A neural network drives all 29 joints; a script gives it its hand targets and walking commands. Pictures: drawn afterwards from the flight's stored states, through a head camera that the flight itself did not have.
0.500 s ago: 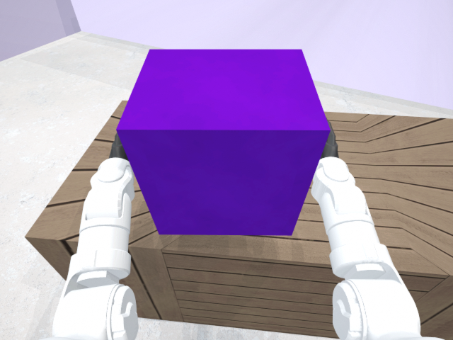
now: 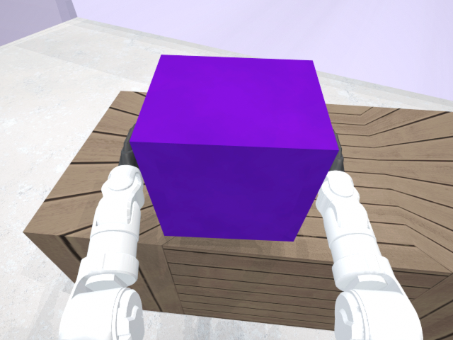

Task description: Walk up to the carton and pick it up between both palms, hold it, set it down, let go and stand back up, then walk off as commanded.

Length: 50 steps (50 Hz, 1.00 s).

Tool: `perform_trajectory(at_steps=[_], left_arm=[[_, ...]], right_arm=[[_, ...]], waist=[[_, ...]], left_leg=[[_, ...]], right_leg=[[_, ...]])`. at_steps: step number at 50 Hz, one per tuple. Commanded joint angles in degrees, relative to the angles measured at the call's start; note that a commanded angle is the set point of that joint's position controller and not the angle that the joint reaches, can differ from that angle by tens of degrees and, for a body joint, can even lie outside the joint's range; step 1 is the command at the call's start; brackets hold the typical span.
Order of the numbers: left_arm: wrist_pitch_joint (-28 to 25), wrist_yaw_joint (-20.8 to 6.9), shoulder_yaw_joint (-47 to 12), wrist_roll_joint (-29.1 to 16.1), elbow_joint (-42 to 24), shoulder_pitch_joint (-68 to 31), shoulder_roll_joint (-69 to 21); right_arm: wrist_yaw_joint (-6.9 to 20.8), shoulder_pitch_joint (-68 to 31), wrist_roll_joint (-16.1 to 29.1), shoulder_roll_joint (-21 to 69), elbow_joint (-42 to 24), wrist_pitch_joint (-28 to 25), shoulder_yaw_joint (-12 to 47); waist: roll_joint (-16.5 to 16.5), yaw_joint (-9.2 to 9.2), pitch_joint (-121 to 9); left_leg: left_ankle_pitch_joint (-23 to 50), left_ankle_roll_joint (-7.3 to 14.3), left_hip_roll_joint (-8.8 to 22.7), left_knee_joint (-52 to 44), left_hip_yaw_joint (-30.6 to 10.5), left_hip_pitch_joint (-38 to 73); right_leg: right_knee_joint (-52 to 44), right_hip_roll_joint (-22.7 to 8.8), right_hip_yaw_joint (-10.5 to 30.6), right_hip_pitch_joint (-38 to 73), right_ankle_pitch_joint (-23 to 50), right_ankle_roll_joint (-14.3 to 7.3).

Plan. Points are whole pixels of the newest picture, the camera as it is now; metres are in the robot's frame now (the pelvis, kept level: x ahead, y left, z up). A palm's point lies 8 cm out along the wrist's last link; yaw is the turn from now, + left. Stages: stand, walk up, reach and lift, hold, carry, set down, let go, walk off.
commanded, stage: set down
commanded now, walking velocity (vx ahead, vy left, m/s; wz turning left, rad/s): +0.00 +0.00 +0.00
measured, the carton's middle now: (232, 155) +0.41 +0.01 +0.12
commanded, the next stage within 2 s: none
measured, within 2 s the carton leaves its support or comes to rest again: neither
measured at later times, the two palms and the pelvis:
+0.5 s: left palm (144, 166) +0.40 +0.18 +0.09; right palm (325, 171) +0.40 -0.18 +0.09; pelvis +0.02 +0.00 +0.00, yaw +0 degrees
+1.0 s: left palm (150, 173) +0.40 +0.17 +0.07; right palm (326, 181) +0.40 -0.18 +0.06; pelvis +0.03 +0.00 +0.00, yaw +0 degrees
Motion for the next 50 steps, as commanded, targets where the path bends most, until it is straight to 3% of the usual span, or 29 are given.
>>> perform_trajectory(at_steps=[1,6,13,24,34,50], left_arm=[[-6.2,-6.4,-22.9,-3.0,-5.1,-45.3,-29.7],[-8.8,-6.0,-21.6,-2.2,-3.9,-45.0,-30.0],[-11.7,-5.7,-21.8,-1.8,-4.2,-44.9,-30.0],[-14.5,-5.4,-23.3,-1.3,-2.9,-42.3,-30.9],[-17.9,-4.9,-24.5,-0.9,0.5,-43.4,-32.2],[-23.3,-4.8,-20.7,1.3,10.2,-46.5,-31.3]], right_arm=[[11.2,-43.5,-8.0,32.3,-12.3,-8.5,16.4],[11.6,-44.2,-8.1,32.5,-13.8,-10.5,17.3],[11.1,-40.4,-8.6,32.7,-12.7,-12.0,17.9],[10.5,-36.8,-9.4,32.9,-11.3,-14.4,17.9],[10.9,-36.3,-11.7,32.9,-8.7,-17.3,15.5],[13.0,-37.6,-17.1,32.8,-2.1,-20.2,8.5]], waist=[[-5.2,-0.29,-25.6],[-5.3,0.5,-29.7],[-5.6,-0.34,-32.9],[-5.0,-1.3,-34.1],[-4.0,-2.23,-34.8],[-3.6,-1.98,-32.2]], left_leg=[[0.7,2.4,-4.1,-5.1,6.9,-2.7],[6.2,2.2,-4.5,-3.9,7.4,-2.7],[12.4,1.5,-4.6,-2.4,7.5,-2.3],[19.5,0.1,-4.3,-0.5,7.1,-2.2],[21.1,-0.8,-3.5,0.7,6.8,-1.4],[13.9,0.0,-2.7,-0.6,7.6,-4.9]], right_leg=[[-3.5,1.1,-0.7,23.6,6.0,4.3],[-2.1,1.3,-0.4,26.6,13.9,4.4],[-0.7,1.2,-0.1,29.9,24.3,4.8],[0.5,1.2,-0.1,31.4,33.9,4.9],[0.0,1.6,-0.8,27.5,32.4,4.3],[-0.7,1.3,-1.2,22.8,24.6,4.0]])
